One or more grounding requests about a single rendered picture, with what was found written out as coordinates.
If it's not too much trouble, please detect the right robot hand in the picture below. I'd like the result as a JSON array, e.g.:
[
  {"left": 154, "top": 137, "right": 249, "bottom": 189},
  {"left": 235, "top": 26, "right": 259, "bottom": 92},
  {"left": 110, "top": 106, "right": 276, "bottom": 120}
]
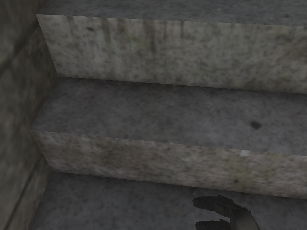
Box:
[{"left": 192, "top": 195, "right": 260, "bottom": 230}]

